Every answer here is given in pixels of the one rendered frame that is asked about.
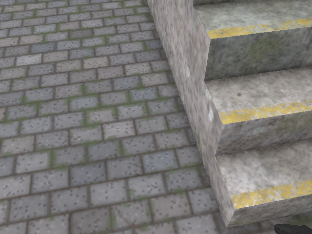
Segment stairs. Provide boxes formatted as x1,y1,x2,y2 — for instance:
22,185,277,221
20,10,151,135
146,0,312,229

